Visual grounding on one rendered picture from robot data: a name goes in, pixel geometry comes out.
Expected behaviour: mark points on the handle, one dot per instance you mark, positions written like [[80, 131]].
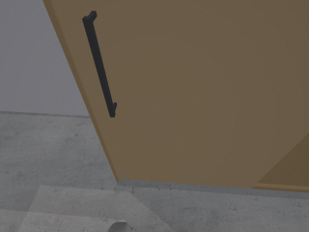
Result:
[[88, 22]]

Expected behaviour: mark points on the wardrobe door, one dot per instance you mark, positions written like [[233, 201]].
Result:
[[293, 169], [208, 92]]

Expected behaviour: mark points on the robot left thigh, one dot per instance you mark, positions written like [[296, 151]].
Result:
[[120, 226]]

